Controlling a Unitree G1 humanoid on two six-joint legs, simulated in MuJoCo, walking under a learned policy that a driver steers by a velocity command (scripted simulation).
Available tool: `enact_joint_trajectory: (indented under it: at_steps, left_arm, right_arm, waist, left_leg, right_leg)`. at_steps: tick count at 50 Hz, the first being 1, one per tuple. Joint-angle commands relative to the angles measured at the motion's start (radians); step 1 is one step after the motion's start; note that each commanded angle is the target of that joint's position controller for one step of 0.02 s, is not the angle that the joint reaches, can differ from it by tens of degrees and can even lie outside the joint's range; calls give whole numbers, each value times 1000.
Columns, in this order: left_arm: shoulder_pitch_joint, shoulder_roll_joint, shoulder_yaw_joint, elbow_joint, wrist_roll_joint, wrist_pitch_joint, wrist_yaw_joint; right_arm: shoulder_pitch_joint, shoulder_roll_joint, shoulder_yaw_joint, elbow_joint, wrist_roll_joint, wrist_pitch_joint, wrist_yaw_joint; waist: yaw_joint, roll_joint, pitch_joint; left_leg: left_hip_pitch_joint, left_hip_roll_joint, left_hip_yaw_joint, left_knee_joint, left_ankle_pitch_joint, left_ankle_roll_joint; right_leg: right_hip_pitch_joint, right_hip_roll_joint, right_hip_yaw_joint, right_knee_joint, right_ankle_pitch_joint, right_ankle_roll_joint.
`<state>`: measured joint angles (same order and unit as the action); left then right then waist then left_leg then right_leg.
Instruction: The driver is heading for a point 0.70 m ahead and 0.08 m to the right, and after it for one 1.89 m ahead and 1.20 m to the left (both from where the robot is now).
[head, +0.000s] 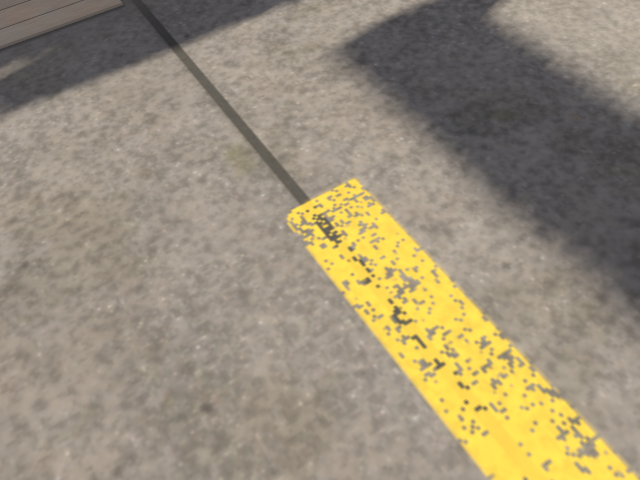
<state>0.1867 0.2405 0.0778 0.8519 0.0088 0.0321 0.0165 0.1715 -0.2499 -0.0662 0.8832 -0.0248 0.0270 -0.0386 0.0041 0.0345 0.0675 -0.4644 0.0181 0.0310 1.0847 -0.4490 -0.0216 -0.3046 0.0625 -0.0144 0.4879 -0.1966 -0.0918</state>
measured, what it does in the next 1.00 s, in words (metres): walks ahead, turning right: left foot, then right foot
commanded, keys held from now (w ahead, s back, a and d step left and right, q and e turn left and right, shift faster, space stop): e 0.16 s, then w+e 0.20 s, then w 0.64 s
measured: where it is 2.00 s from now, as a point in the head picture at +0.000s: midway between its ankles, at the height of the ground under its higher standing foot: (452, 387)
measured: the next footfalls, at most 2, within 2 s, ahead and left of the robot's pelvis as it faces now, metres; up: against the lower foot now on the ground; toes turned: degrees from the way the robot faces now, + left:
left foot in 0.34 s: +0.04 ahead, +0.13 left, +0.00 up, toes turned -15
right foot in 0.78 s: +0.22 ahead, -0.17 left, +0.00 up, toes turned -21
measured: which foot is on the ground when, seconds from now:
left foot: up 0.00-0.32, down 0.34-0.80, up 0.82-1.00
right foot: down 0.00-0.34, up 0.36-0.76, down 0.78-1.00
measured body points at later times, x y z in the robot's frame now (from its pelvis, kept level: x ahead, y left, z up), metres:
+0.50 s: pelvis +0.03 +0.03 +0.01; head +0.04 +0.05 +0.46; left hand +0.21 +0.26 -0.12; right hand +0.00 -0.25 -0.10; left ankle +0.00 +0.14 -0.74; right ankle +0.03 -0.10 -0.67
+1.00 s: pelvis +0.22 -0.10 +0.01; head +0.23 -0.12 +0.46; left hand +0.35 +0.13 -0.12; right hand +0.17 -0.36 -0.14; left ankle +0.26 +0.05 -0.66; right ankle +0.18 -0.16 -0.74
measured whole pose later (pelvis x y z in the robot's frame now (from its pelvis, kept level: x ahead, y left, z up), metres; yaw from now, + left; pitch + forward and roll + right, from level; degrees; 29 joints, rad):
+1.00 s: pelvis +0.22 -0.10 +0.01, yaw -19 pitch +0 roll +0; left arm 0.29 0.22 0.04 0.92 0.02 -0.08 -0.01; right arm 0.30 -0.24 -0.05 0.93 -0.03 -0.04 0.03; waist -0.01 0.04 0.03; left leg -0.50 0.09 0.01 1.07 -0.26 0.05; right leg -0.13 0.07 -0.07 0.32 -0.20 -0.09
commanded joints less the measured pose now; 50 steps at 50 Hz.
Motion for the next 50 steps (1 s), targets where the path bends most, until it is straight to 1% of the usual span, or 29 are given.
enact_joint_trajectory:
  at_steps: [1,3,8,10,12,14,16,17,18,19,20,21,22,24,29,32,35,36,37,38,39,40,41,42,43,44,46,48,50]
  left_arm:
    - [23,137,29,-55,-2,-13,-2]
    - [47,161,35,-50,2,-15,-4]
    - [64,185,42,-59,10,-2,-8]
    - [76,193,47,-62,14,1,-14]
    - [60,197,50,-70,20,4,-22]
    - [34,202,54,-77,21,4,-30]
    - [-55,188,55,-99,10,8,-32]
    - [-85,149,48,-119,5,3,-25]
    - [0,44,24,-113,-4,-5,-17]
    - [-55,101,29,-137,13,-17,-19]
    - [-57,150,38,-131,32,-25,-32]
    - [6,147,39,-98,30,-30,-49]
    - [52,140,36,-72,32,-33,-59]
    - [55,124,30,-56,40,-35,-73]
    - [-110,99,10,-99,36,-44,-75]
    - [-207,70,-13,-129,38,-51,-84]
    - [-272,56,-27,-157,32,-56,-85]
    - [-253,64,-27,-154,30,-58,-80]
    - [-198,76,-21,-141,27,-61,-72]
    - [-87,88,-13,-103,25,-69,-61]
    - [82,117,1,-43,33,-82,-47]
    - [264,189,20,-10,56,-94,-31]
    - [319,293,38,6,51,-92,-21]
    - [263,248,31,6,21,-87,-21]
    - [164,191,13,-2,16,-88,-24]
    - [104,133,-2,-7,16,-96,-30]
    - [61,84,-19,1,8,-108,-26]
    - [97,87,-21,25,6,-123,-24]
    - [136,102,-17,52,-1,-131,-22]
  right_arm:
    - [54,-72,-17,-45,-1,3,3]
    - [32,-64,-13,-60,5,12,-1]
    - [-25,-78,-12,-95,11,18,-6]
    - [-31,-84,-11,-104,2,10,4]
    - [-39,-89,-10,-118,1,-1,12]
    - [-4,-86,-7,-117,9,-16,13]
    - [139,-71,-4,-78,18,-32,5]
    - [227,-117,-15,-54,11,-40,-9]
    - [243,-200,-28,-57,8,-48,-23]
    - [146,-266,-41,-88,-19,-50,-22]
    - [85,-201,-30,-89,-17,-57,-17]
    - [38,-154,-18,-94,-5,-67,-6]
    - [29,-131,-13,-97,-3,-76,6]
    - [82,-113,-10,-76,1,-94,19]
    - [244,-118,-17,-2,5,-118,34]
    - [274,-115,-14,26,8,-118,37]
    - [327,-130,-16,60,6,-113,38]
    - [332,-141,-18,68,5,-111,38]
    - [321,-151,-19,73,5,-109,38]
    - [304,-157,-18,78,9,-107,37]
    - [290,-146,-13,77,18,-105,37]
    - [272,-101,4,42,22,-105,39]
    - [337,14,26,4,36,-106,47]
    - [268,-106,-7,19,17,-100,37]
    - [218,-98,-9,1,18,-105,45]
    - [202,-72,-1,7,19,-111,51]
    - [232,-47,3,30,-6,-89,60]
    - [228,-42,0,31,-13,-72,71]
    - [166,-39,-1,11,-14,-63,78]
  waist:
    - [-8,-88,-143]
    - [4,-103,-138]
    - [31,-144,-119]
    - [37,-148,-138]
    - [31,-167,-121]
    - [3,-165,-104]
    - [-95,-143,-75]
    - [-134,-75,-46]
    - [-91,177,-93]
    - [-69,174,7]
    - [-10,63,67]
    - [29,61,60]
    - [37,76,39]
    - [15,90,33]
    - [-61,76,57]
    - [-82,101,53]
    - [-99,127,60]
    - [-85,132,54]
    - [-47,127,34]
    - [15,102,-19]
    - [90,52,-122]
    - [162,-51,-257]
    - [115,-314,-354]
    - [115,-147,-269]
    - [65,-119,-139]
    - [39,-95,-81]
    - [-14,-127,-44]
    - [-29,-116,-44]
    - [-31,-106,-14]
  left_leg:
    - [-80,3,-53,-1,45,-15]
    - [-82,-1,-61,-67,45,-24]
    - [-53,-18,-81,-197,36,-26]
    - [-9,-27,-76,-244,19,-19]
    - [42,-47,-70,-300,-13,-6]
    - [156,-71,-66,-400,-39,21]
    - [423,-94,-42,-665,62,66]
    - [573,-25,-94,-820,36,87]
    - [648,273,-386,-918,-209,101]
    - [455,396,-656,-1029,-370,182]
    - [362,353,-587,-1019,-353,189]
    - [347,287,-487,-1008,-264,170]
    - [358,238,-393,-1003,-171,154]
    - [372,192,-285,-998,-67,155]
    - [500,198,-198,-979,186,189]
    - [488,187,-132,-955,365,193]
    - [454,206,-105,-914,529,191]
    - [448,221,-106,-892,605,190]
    - [445,231,-99,-839,745,184]
    - [441,216,-67,-716,915,168]
    - [375,169,-8,-517,943,142]
    - [176,127,26,-233,623,119]
    - [-125,-43,42,73,-73,88]
    - [-183,-8,-87,159,-37,111]
    - [-200,41,-90,149,62,122]
    - [-165,70,-81,99,128,119]
    - [-91,97,-64,33,175,95]
    - [-85,90,-40,14,195,75]
    - [-148,99,-26,-22,243,57]
  right_leg:
    - [192,-246,280,-150,477,-172]
    - [195,-238,309,-162,380,-167]
    - [155,-227,407,-200,103,-163]
    - [130,-213,461,-240,-184,-170]
    - [83,-205,517,-270,-356,-171]
    - [4,-189,543,-278,-413,-155]
    - [-180,-107,497,-239,-453,-81]
    - [-331,-19,411,-126,-485,-1]
    - [-413,88,206,271,-466,35]
    - [-526,98,153,381,-294,43]
    - [-472,20,210,451,-174,35]
    - [-436,22,196,494,-106,41]
    - [-412,24,179,536,-74,51]
    - [-416,12,156,586,-27,60]
    - [-503,-26,120,450,31,93]
    - [-410,-75,-1,277,43,101]
    - [-265,-66,-82,140,-24,65]
    - [-206,-52,-96,113,-40,44]
    - [-121,-28,-104,82,-55,21]
    - [18,0,-106,22,-27,-3]
    - [245,4,-91,-25,17,-29]
    - [504,-216,154,-70,-179,-73]
    - [675,-496,651,-205,-264,-170]
    - [562,-463,665,-230,-231,-168]
    - [442,-415,496,-229,-140,-147]
    - [332,-359,383,-259,-12,-124]
    - [225,-274,241,-303,96,-86]
    - [211,-259,192,-324,211,-97]
    - [213,-254,157,-353,247,-108]
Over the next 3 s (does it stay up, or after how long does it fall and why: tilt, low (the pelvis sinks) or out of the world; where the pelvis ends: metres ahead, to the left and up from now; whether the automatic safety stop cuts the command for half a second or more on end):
stays up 0.63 -0.22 0.01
